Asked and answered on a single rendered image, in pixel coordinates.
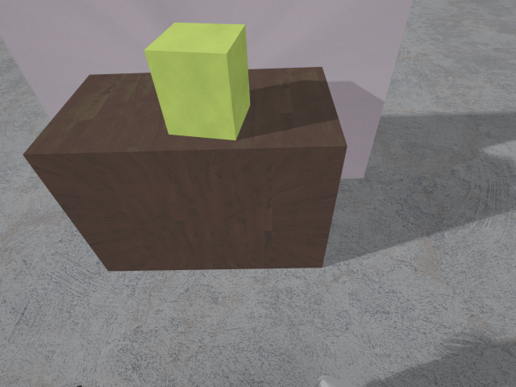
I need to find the pedestal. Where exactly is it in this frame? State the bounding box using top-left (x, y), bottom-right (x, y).
top-left (23, 67), bottom-right (347, 271)

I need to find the carton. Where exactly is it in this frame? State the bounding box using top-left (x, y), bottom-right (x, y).
top-left (144, 23), bottom-right (250, 140)

